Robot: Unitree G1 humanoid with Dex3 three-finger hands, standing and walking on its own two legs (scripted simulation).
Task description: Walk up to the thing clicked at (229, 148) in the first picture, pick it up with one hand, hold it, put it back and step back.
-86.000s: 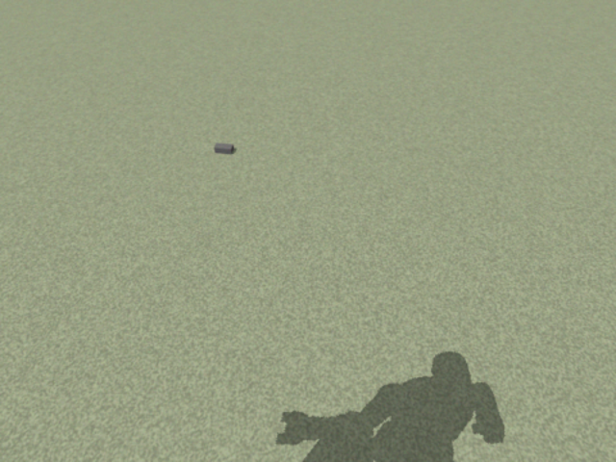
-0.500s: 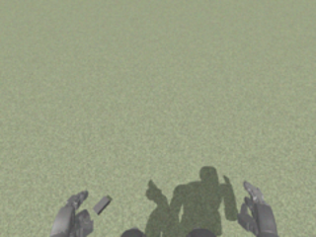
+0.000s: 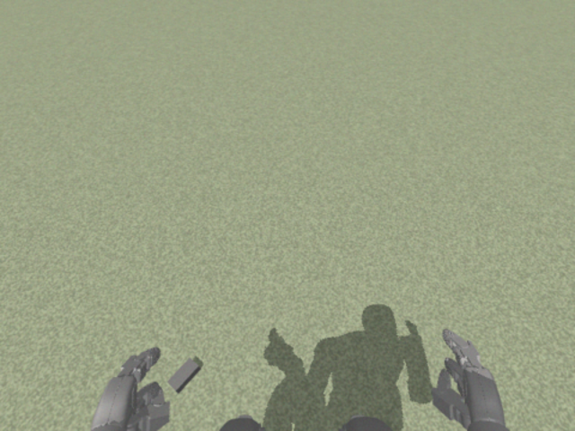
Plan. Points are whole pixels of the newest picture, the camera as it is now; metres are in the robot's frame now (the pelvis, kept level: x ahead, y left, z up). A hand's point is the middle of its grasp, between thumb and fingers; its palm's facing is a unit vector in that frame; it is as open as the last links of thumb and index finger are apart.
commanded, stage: stand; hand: left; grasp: from above
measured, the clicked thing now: (184, 375) +0.38 +0.34 -0.70
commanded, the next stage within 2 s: none
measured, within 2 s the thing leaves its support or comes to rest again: neither
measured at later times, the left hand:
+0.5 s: hand out of the picture +0.05 +0.24 -0.11, palm faces +0.03 -0.95 -0.32, open 7.4 cm
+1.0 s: hand out of the picture +0.03 +0.24 -0.09, palm faces +0.02 -0.94 -0.34, open 7.4 cm
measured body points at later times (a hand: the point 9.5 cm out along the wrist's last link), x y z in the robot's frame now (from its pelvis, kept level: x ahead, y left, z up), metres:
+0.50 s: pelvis -0.01 +0.01 +0.05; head +0.00 +0.01 +0.50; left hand +0.05 +0.29 -0.08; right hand +0.07 -0.27 -0.08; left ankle +0.01 +0.12 -0.68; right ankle +0.00 -0.14 -0.68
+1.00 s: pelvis -0.02 +0.00 +0.07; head -0.03 -0.01 +0.52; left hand +0.03 +0.29 -0.07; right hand +0.04 -0.29 -0.08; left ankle +0.01 +0.12 -0.68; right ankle +0.00 -0.14 -0.68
